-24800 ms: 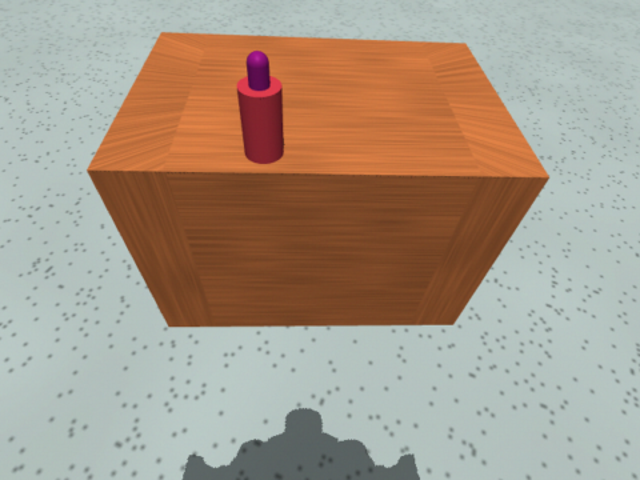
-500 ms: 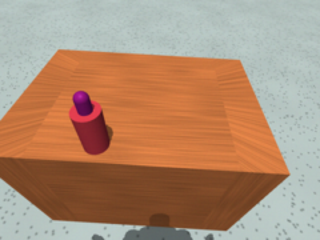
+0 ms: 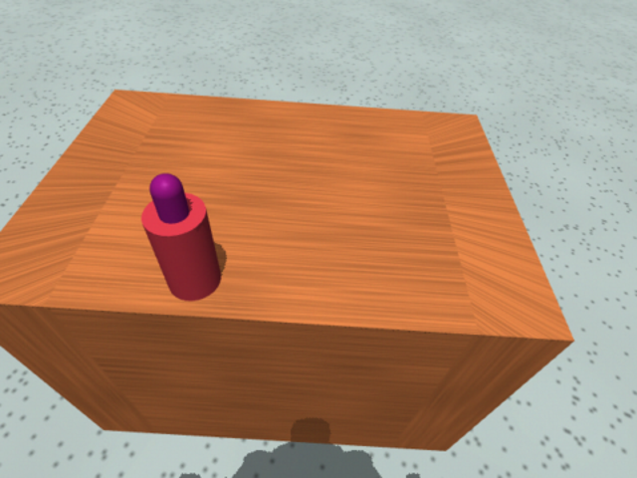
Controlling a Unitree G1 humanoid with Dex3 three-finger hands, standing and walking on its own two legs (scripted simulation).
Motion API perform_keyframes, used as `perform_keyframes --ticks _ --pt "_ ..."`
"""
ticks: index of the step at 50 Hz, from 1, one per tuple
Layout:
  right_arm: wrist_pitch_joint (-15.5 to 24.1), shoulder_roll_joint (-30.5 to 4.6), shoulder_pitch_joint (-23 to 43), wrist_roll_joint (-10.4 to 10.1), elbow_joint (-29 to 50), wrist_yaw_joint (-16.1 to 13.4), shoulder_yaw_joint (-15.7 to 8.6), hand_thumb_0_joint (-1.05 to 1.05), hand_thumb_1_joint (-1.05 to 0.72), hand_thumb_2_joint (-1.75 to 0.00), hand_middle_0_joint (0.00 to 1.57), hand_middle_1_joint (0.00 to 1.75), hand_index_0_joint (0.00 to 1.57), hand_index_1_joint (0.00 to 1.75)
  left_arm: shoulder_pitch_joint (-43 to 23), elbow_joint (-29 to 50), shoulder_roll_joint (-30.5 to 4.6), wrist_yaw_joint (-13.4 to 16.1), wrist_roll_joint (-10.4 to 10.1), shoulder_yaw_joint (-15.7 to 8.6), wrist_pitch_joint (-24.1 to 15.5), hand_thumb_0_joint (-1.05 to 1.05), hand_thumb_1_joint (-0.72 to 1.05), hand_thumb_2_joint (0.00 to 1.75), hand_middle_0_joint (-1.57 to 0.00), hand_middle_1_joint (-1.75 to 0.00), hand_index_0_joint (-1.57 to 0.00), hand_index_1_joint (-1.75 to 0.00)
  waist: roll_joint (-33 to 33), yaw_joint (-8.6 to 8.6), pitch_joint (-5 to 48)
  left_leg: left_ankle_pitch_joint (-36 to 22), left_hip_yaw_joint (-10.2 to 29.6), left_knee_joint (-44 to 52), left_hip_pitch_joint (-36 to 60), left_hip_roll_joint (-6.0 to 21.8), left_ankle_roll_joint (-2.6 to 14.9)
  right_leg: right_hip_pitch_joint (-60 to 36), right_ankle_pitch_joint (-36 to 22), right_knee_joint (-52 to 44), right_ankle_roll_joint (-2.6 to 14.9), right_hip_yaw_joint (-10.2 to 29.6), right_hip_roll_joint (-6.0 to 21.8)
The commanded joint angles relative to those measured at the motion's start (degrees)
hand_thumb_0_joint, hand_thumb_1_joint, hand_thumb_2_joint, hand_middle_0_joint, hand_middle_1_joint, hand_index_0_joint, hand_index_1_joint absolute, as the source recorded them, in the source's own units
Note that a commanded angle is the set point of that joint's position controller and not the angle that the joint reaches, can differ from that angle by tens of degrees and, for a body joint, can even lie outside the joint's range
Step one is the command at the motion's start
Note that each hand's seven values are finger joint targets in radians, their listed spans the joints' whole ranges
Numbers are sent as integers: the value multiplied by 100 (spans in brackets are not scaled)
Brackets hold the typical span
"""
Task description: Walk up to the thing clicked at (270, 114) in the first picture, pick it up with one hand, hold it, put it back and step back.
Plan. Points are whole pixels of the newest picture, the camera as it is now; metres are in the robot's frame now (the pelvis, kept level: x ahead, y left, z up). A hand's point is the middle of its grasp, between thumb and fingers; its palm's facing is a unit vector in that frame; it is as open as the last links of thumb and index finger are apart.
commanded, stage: home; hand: left
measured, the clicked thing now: (181, 235) +0.44 +0.20 +0.03
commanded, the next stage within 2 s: stand in 1.00 s
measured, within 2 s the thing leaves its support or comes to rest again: neither
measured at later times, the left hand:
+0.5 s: hand out of the picture +0.09 +0.26 -0.15, palm faces -0.04 -0.94 -0.35, open 17.6 cm
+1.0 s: hand out of the picture +0.10 +0.26 -0.15, palm faces -0.03 -0.93 -0.36, open 17.5 cm
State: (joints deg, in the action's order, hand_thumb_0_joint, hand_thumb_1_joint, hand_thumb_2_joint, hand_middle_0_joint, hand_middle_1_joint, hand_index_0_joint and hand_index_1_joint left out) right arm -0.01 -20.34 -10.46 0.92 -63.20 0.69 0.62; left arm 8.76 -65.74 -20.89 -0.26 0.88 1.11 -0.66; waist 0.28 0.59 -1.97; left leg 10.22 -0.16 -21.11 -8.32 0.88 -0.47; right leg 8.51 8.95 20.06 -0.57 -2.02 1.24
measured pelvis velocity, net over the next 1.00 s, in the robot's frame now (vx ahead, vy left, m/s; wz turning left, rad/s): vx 0.02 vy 0.00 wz -0.01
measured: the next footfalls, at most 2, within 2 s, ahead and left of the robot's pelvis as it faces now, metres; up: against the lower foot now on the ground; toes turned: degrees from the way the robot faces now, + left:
none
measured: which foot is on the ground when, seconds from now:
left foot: down 0.00-1.00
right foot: down 0.00-1.00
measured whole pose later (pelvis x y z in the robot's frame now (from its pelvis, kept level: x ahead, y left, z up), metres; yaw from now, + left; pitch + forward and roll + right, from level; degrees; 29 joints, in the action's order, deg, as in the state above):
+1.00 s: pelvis +0.02 +0.00 +0.00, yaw +0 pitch -2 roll +0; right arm 0.4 -20.4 -7.1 0.6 -64.2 0.1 0.5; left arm 6.3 -65.4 -20.0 0.1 0.5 0.8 -0.4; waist 0.7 0.3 -2.2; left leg 10.7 -0.7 -17.8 -4.7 0.7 -0.4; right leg 5.6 9.7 17.7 -0.9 -1.5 1.4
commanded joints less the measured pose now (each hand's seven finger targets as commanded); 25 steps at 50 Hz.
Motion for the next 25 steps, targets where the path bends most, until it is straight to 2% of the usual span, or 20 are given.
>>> perform_keyframes --ticks 1,5,14,17,19,25 --pt "167 -1179 277 7 337 -95 -203 0 -90 -90 20 30 20 30 -331 331 -1192 58 -16 -239 -139 0 -59 3 -4 -5 -4 -5 11 -39 169 -25 625 569 -135 591 180 -128 150 -443 183 715 597" --pt "170 -1192 336 -7 315 -105 -184 0 -90 -90 20 30 20 30 -361 305 -1180 75 -12 -229 -129 0 -58 4 -5 -5 -5 -5 9 -36 198 -276 610 581 -111 605 177 -263 -264 -402 156 654 616" --pt "163 -1252 434 -7 275 -123 -200 0 -90 -90 20 30 20 30 -396 274 -1135 70 -7 -232 -97 0 -58 4 -5 -5 -5 -5 42 -34 110 -129 602 647 -61 613 158 -191 -115 -434 135 619 610" --pt "174 -1232 410 -7 265 -126 -199 0 -90 -90 20 30 20 30 -404 293 -1148 72 -9 -237 -103 0 -58 4 -5 -5 -5 -5 19 -44 194 -366 583 658 0 615 145 -274 -316 -400 132 617 623" --pt "181 -1244 458 -14 266 -131 -212 0 -90 -90 20 30 20 30 -410 299 -1146 77 -16 -237 -116 0 -59 3 -4 -5 -4 -5 7 -40 353 -790 572 569 212 670 154 -324 -608 -334 145 603 648" --pt "192 -1234 487 -32 241 -142 -208 0 -90 -90 20 30 20 30 -464 322 -1135 95 -29 -242 -114 0 -58 4 -5 -5 -5 -5 -13 -57 462 -1247 515 501 356 677 137 -466 -1121 -297 125 577 679"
